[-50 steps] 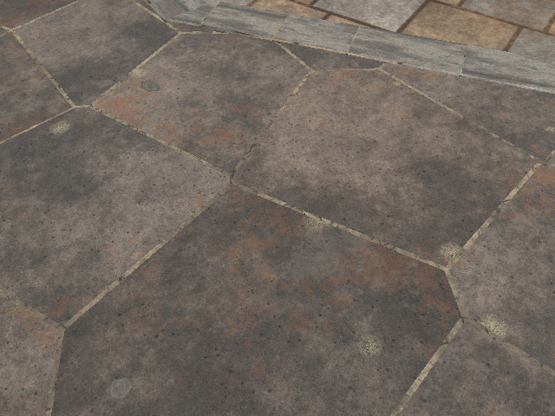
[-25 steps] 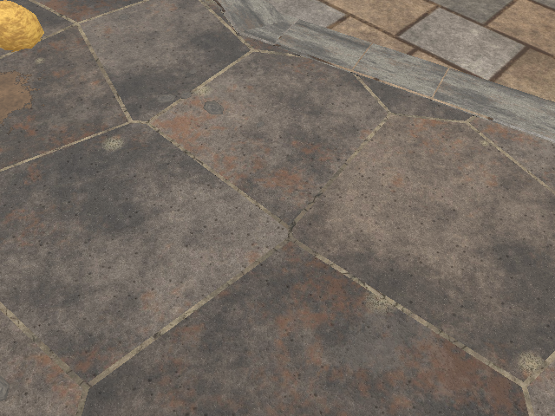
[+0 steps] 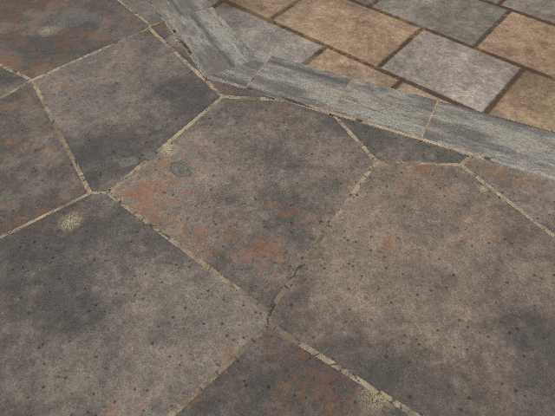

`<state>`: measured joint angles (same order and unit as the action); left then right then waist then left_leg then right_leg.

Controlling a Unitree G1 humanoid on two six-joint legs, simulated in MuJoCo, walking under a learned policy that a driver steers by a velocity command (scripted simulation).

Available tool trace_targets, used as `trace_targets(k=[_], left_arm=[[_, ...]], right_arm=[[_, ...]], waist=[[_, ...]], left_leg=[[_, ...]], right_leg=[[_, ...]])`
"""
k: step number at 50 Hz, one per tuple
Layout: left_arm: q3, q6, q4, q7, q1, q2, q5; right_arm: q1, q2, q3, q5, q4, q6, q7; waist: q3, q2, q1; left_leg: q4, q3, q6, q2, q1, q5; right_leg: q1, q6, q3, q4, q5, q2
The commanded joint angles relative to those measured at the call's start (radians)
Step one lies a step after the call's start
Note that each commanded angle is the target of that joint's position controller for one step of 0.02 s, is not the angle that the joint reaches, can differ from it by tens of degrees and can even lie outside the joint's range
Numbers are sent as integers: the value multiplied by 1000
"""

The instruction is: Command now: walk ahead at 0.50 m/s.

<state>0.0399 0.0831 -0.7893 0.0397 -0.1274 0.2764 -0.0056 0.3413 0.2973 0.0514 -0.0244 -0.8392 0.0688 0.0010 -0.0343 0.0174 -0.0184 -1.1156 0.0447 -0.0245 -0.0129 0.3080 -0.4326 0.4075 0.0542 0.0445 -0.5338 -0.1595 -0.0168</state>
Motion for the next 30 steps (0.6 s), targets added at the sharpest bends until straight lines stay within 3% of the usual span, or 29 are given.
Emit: trace_targets(k=[1, 3, 5, 11, 15, 18, 19, 20, 21, 22, 23, 24, 25, 26, 27, 28, 30], left_arm=[[27, 10, 21, -6, -88, 108, 17], [28, 19, 14, -5, -77, 106, 14], [35, 25, -3, -11, -92, 131, 8], [43, 12, -45, -33, -169, 165, -4], [47, -6, -87, -36, -241, 178, -13], [55, -22, -103, -43, -247, 189, -19], [58, -27, -104, -45, -238, 196, -20], [57, -32, -101, -46, -213, 199, -22], [45, -34, -94, -46, -212, 167, -13], [17, -31, -64, -46, -228, 94, 17], [-5, -11, -59, -41, -351, 5, -7], [24, 0, -72, -39, -279, 131, -33], [38, 6, -46, -38, -197, 167, -47], [39, 4, -44, -44, -164, 152, -41], [45, -4, -45, -47, -155, 140, -29], [46, -16, -51, -46, -180, 121, -29], [44, -39, -51, -44, -190, 81, -32]], right_arm=[[-59, 115, 31, 8, 101, 25, 5], [-21, 78, 26, 12, 84, 4, 6], [-58, 63, 22, 18, 96, -7, 10], [-257, 27, 5, 17, 139, 8, -5], [-363, 33, 2, 7, 172, 17, -26], [-370, 59, 9, 8, 185, 25, -39], [-333, 74, 16, 9, 177, 28, -39], [-240, 98, 31, 13, 152, 31, -36], [-80, 151, 57, 18, 104, 32, -26], [95, 231, 77, 31, 80, 28, -13], [103, 266, 81, 34, 63, 21, -19], [73, 158, 55, 26, 77, 22, -19], [7, 119, 42, 23, 82, 26, -16], [-59, 98, 34, 27, 86, 30, -16], [-105, 69, 28, 30, 84, 34, -17], [-129, 57, 25, 38, 79, 41, -17], [-144, 53, 28, 40, 63, 52, -15]], waist=[[77, -104, 40], [72, -113, 11], [42, -96, 8], [-7, -73, 70], [-38, -74, 105], [-36, -85, 82], [-17, -93, 54], [33, -93, -5], [147, -69, -74], [318, 78, -124], [413, 335, -53], [321, 186, -93], [191, 139, -83], [130, 75, -51], [78, 75, -27], [67, 97, 0], [45, 83, 20]], left_leg=[[-45, 40, -10, -116, 352, 115], [3, 30, 5, -125, 285, 149], [78, 21, 26, -134, 315, 206], [441, -19, 43, -102, 315, 502], [557, -27, 28, -75, 317, 505], [609, -20, -8, -62, 284, 407], [623, -30, -20, -45, 221, 371], [656, -55, -39, -16, 82, 364], [643, -47, -68, -29, -167, 384], [612, 181, -126, -241, -471, 390], [753, 611, -258, -413, -705, 150], [809, 589, -219, -381, -625, 20], [829, 437, -178, -353, -503, 47], [859, 336, -158, -316, -384, 140], [893, 247, -148, -281, -297, 217], [923, 178, -139, -262, -237, 272], [963, 85, -148, -248, -185, 366]], right_leg=[[-331, 169, -379, 310, -6, 267], [-256, 181, -312, 359, 72, 245], [-231, 195, -257, 395, 133, 243], [-268, 150, -121, 422, 170, 197], [-366, 145, -125, 388, 158, 241], [-444, 123, -152, 320, 234, 282], [-450, 114, -160, 275, 313, 282], [-433, 96, -143, 170, 449, 252], [-348, 66, -108, -21, 465, 193], [-138, 24, -57, -356, 140, 109], [209, -19, -91, -634, -428, -41], [302, -15, -189, -734, -415, 18], [343, -5, -172, -735, -316, 61], [305, -11, -156, -704, -229, 104], [275, -18, -158, -654, -170, 129], [216, -24, -164, -634, -127, 150], [194, -35, -155, -612, -93, 159]])
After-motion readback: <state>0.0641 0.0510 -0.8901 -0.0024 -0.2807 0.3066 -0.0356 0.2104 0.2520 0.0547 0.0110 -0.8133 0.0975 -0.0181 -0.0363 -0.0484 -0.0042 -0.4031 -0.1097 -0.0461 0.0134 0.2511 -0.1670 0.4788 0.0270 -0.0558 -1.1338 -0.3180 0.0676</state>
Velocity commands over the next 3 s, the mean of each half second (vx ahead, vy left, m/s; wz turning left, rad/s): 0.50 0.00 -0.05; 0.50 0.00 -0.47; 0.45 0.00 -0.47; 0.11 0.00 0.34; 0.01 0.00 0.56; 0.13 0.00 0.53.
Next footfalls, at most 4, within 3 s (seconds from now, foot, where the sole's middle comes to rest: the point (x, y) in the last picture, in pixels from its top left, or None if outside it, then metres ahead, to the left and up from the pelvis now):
0.42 left None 0.40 0.16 -0.77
0.98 right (343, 337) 0.65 -0.13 -0.77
1.44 left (317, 224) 1.01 -0.08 -0.77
1.88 right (392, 249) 0.91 -0.29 -0.77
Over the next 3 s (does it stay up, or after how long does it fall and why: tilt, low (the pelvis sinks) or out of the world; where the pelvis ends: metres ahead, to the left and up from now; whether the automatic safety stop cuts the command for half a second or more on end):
stays up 0.96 -0.13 0.02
